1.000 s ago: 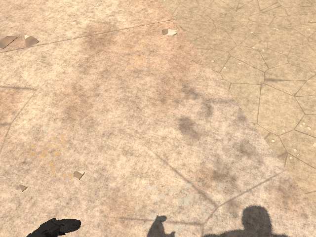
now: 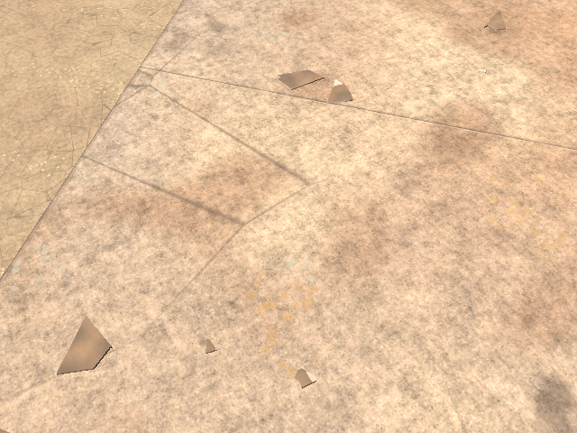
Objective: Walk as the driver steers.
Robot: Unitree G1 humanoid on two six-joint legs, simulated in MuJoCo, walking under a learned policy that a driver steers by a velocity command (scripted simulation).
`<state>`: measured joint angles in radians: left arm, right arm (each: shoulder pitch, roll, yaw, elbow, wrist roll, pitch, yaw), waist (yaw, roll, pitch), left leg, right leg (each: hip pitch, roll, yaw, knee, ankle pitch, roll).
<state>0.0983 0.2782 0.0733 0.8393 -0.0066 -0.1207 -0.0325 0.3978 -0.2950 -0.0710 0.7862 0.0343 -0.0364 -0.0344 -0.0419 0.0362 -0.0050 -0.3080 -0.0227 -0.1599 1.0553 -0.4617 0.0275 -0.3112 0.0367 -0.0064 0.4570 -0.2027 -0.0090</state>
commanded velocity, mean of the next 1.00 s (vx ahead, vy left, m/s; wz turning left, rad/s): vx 0.49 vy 0.00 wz -0.08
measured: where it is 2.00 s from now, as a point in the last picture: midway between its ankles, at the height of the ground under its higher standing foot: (337, 222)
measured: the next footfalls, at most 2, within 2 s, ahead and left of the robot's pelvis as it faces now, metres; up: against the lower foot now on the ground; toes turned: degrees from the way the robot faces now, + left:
left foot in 0.36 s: +0.37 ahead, +0.15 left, +0.00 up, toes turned +5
right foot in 0.90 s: +0.68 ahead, -0.09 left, +0.00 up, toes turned -9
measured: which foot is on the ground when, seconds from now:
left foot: up 0.00-0.34, down 0.36-0.92, up 0.94-1.00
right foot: down 0.00-0.38, up 0.40-0.88, down 0.90-1.00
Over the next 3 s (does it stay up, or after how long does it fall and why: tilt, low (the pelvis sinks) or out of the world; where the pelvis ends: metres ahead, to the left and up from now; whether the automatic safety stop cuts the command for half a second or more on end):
stays up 1.39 -0.33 0.00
